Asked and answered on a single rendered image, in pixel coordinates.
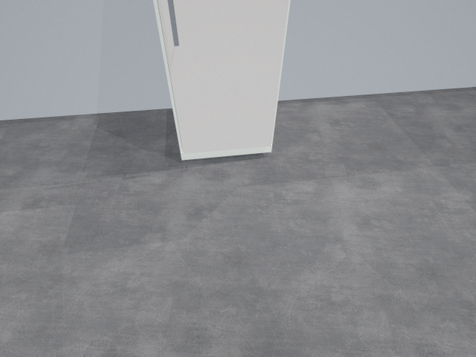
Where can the fridge door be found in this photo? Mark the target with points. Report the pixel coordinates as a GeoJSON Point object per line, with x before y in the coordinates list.
{"type": "Point", "coordinates": [225, 72]}

